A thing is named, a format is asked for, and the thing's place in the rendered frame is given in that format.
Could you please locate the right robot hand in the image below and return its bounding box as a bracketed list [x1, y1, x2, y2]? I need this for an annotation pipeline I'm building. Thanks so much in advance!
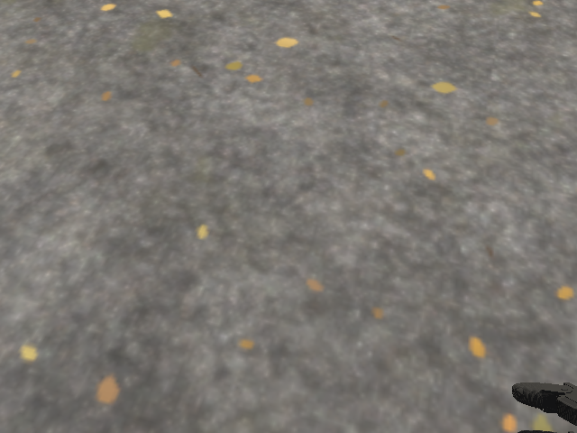
[512, 382, 577, 433]

